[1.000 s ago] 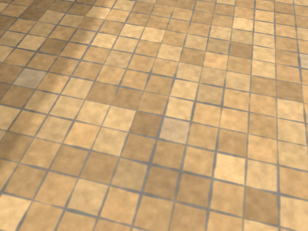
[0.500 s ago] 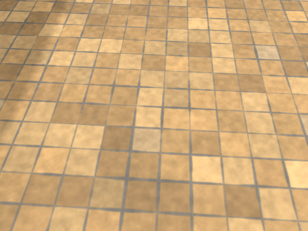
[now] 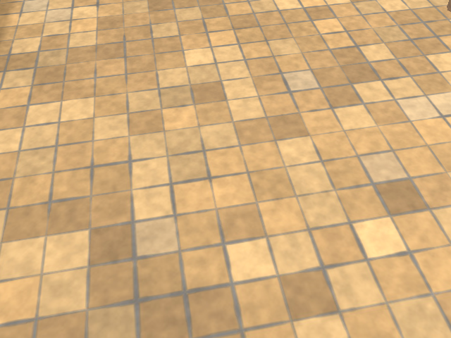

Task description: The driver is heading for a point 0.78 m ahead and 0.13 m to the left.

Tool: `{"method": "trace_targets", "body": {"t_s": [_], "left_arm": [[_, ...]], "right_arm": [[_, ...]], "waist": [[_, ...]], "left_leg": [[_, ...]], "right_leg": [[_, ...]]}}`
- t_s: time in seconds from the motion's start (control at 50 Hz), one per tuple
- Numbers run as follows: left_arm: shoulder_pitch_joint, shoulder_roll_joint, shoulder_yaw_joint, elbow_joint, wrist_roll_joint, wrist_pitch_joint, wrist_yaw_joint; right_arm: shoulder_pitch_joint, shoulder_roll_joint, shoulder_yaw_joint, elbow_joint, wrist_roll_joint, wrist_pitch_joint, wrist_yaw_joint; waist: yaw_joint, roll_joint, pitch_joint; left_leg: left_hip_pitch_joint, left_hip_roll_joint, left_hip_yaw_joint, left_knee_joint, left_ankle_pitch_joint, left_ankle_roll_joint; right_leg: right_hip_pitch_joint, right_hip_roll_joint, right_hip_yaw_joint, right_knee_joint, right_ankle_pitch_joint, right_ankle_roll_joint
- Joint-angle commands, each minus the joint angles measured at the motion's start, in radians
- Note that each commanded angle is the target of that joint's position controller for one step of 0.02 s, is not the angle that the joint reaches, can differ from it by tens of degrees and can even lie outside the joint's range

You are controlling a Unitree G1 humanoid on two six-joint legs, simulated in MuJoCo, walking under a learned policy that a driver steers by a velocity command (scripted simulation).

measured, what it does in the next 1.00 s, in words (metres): steps on the spot: left foot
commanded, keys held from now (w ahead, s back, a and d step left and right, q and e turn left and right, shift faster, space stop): no key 0.88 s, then w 0.12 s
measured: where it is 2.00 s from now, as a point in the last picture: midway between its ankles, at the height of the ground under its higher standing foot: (209, 328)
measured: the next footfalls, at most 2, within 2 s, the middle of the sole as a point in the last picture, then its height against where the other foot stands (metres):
left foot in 0.32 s outside the picture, level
right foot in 1.68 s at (247, 336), level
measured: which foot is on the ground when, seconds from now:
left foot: up 0.00-0.30, down 0.32-1.00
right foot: down 0.00-1.00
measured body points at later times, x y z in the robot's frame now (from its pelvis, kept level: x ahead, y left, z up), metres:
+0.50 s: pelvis +0.07 +0.02 +0.00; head +0.08 +0.03 +0.45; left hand +0.07 +0.26 -0.16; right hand +0.14 -0.23 -0.14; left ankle +0.10 +0.10 -0.74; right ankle -0.04 -0.09 -0.74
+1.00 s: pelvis +0.06 +0.02 +0.00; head +0.06 +0.02 +0.45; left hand +0.02 +0.24 -0.16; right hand +0.05 -0.22 -0.16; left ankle +0.10 +0.10 -0.73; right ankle -0.04 -0.09 -0.74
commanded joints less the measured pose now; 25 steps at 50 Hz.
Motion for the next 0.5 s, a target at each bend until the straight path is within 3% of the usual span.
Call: {"method": "trace_targets", "body": {"t_s": [0.02,0.06,0.08,0.12,0.16,0.24,0.28,0.3,0.32,0.34,0.36,0.4,0.44,0.5], "left_arm": [[0.184,0.213,0.048,0.026,-0.009,-0.027,0.021],[0.088,0.127,0.021,0.011,-0.012,-0.033,0.017],[0.079,0.111,0.014,0.014,-0.015,-0.035,0.022],[0.084,0.100,0.006,0.032,-0.016,-0.040,0.024],[0.092,0.098,0.000,0.053,-0.015,-0.039,0.029],[0.128,0.104,-0.006,0.094,-0.010,-0.033,0.033],[0.107,0.106,-0.009,0.105,-0.019,-0.030,0.035],[0.111,0.107,-0.010,0.114,-0.020,-0.032,0.036],[0.138,0.097,-0.014,0.111,-0.016,-0.039,0.035],[0.266,0.049,-0.021,0.147,-0.025,-0.026,0.033],[0.259,0.070,-0.017,0.177,-0.019,-0.008,0.043],[0.228,0.061,-0.018,0.195,-0.009,0.004,0.044],[0.208,0.072,-0.017,0.217,-0.012,0.006,0.040],[0.206,0.059,-0.024,0.242,-0.017,-0.003,0.044]], "right_arm": [[-0.124,-0.113,-0.023,-0.104,-0.010,-0.021,-0.010],[-0.059,-0.091,-0.022,-0.059,0.005,-0.016,-0.003],[-0.049,-0.091,-0.023,-0.046,-0.001,-0.011,0.002],[-0.030,-0.067,-0.018,-0.023,-0.004,-0.002,0.007],[-0.057,-0.038,-0.009,-0.018,0.002,0.005,0.006],[-0.107,-0.026,0.002,-0.008,0.010,0.013,-0.013],[-0.080,-0.019,0.005,0.013,0.009,0.007,-0.022],[-0.050,-0.033,0.005,0.027,0.004,-0.003,-0.027],[0.008,-0.101,-0.009,0.044,-0.001,-0.017,-0.034],[0.003,-0.138,-0.011,0.061,0.011,-0.017,-0.033],[-0.011,-0.095,-0.002,0.066,0.020,-0.013,-0.026],[-0.119,-0.052,0.012,0.055,0.011,-0.003,-0.022],[-0.119,-0.047,0.011,0.068,0.018,-0.001,-0.029],[-0.092,-0.047,0.008,0.106,0.025,-0.007,-0.033]], "waist": [[0.095,-0.125,0.090],[0.033,-0.134,0.079],[0.025,-0.156,0.061],[0.012,-0.151,0.021],[0.017,-0.147,0.029],[0.048,-0.166,0.035],[0.020,-0.135,0.034],[-0.002,-0.090,0.023],[-0.001,-0.020,-0.032],[0.058,0.095,-0.077],[0.035,0.097,-0.070],[0.061,0.078,0.001],[0.039,0.040,0.039],[0.032,-0.001,-0.002]], "left_leg": [[-0.416,0.008,-0.028,0.293,-0.177,0.000],[-0.368,0.022,-0.039,0.322,-0.082,-0.020],[-0.335,0.018,-0.026,0.327,-0.039,-0.031],[-0.255,0.002,-0.014,0.316,0.029,-0.047],[-0.197,-0.003,-0.003,0.230,0.074,-0.051],[-0.088,-0.023,0.018,0.067,0.117,-0.021],[0.014,-0.025,0.018,-0.075,0.202,0.000],[0.117,0.005,-0.029,-0.183,0.363,0.008],[0.257,0.117,-0.141,-0.180,0.642,0.022],[0.272,0.222,-0.237,-0.128,0.827,0.122],[0.215,0.247,-0.277,-0.145,0.792,0.160],[0.111,0.167,-0.225,-0.170,0.571,0.103],[0.099,0.092,-0.152,-0.166,0.528,0.056],[0.168,0.083,-0.138,-0.150,0.594,0.048]], "right_leg": [[0.216,-0.413,0.408,-0.165,0.422,-0.217],[0.182,-0.306,0.243,-0.157,0.607,-0.159],[0.172,-0.275,0.191,-0.149,0.711,-0.142],[0.131,-0.238,0.113,-0.123,0.852,-0.127],[0.080,-0.220,0.074,-0.106,0.849,-0.117],[0.028,-0.233,0.095,-0.054,0.813,-0.110],[-0.007,-0.234,0.118,-0.016,0.708,-0.085],[-0.046,-0.214,0.121,0.010,0.603,-0.049],[-0.100,-0.174,0.103,0.057,0.422,-0.012],[-0.108,-0.097,0.062,0.061,0.061,0.005],[-0.066,-0.074,0.042,0.053,-0.117,0.009],[-0.021,-0.076,0.060,-0.050,-0.054,0.012],[-0.021,-0.101,0.082,-0.084,0.066,0.020],[-0.004,-0.122,0.081,-0.091,0.161,0.025]]}}
Velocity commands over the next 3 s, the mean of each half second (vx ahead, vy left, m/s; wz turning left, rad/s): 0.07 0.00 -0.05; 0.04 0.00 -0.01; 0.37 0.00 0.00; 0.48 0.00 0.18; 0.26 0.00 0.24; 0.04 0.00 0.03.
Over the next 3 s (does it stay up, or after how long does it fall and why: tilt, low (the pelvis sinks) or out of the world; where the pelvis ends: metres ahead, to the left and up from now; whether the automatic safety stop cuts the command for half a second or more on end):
stays up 0.76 0.05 0.01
